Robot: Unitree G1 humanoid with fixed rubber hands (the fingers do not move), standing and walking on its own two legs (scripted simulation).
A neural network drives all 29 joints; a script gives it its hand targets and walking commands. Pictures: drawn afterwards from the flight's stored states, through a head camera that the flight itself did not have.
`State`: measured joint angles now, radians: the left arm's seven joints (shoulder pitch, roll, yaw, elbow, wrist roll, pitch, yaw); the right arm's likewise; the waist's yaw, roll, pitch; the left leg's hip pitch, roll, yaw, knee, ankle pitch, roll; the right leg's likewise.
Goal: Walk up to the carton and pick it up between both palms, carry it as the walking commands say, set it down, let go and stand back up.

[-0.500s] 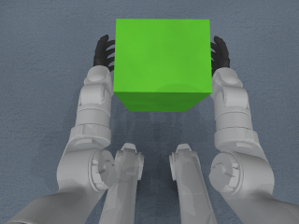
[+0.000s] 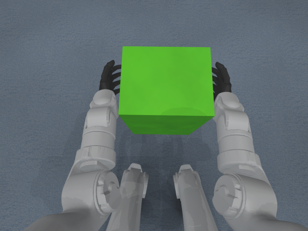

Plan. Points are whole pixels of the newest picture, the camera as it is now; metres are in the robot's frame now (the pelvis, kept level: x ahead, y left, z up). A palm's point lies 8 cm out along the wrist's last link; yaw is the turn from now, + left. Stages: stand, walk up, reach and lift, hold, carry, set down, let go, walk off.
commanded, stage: reach and lift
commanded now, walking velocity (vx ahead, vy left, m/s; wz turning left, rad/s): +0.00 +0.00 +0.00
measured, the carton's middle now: (163, 100) +0.46 +0.00 -0.12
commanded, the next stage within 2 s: none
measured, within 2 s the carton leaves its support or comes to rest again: neither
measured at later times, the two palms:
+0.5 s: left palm (99, 86) +0.44 +0.14 +0.02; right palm (233, 89) +0.43 -0.15 +0.02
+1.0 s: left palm (84, 79) +0.42 +0.14 +0.10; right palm (252, 84) +0.41 -0.15 +0.10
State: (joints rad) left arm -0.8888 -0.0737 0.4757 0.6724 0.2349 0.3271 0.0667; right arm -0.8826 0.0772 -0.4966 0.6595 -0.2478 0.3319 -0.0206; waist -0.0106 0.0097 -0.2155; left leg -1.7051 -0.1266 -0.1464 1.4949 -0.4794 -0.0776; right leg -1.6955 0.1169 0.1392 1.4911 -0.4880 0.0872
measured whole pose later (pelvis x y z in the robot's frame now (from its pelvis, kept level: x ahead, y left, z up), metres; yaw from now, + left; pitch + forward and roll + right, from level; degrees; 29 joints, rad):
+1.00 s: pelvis +0.05 +0.00 +0.13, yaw +0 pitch +26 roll +0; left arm -0.55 -0.14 0.40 0.58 0.24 0.30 0.03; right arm -0.53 0.16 -0.41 0.56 -0.26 0.31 -0.02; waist 0.00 0.00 -0.19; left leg -1.02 -0.08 -0.16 0.92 -0.35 -0.05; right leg -1.02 0.08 0.17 0.93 -0.36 0.05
